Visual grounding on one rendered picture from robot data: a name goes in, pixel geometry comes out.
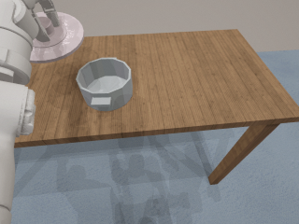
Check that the left robot hand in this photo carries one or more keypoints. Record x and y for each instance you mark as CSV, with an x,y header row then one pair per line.
x,y
51,12

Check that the left robot forearm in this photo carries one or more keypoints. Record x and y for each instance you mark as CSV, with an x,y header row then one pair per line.
x,y
18,29

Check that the table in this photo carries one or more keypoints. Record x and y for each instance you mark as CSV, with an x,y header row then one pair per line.
x,y
182,82

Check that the pot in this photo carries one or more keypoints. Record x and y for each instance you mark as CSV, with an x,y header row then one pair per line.
x,y
105,83

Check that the knob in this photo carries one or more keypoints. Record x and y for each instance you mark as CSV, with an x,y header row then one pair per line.
x,y
47,24

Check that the left robot upper arm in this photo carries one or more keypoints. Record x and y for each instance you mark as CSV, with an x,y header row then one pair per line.
x,y
17,117

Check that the lid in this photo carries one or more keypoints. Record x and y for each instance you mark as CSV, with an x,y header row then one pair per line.
x,y
65,40

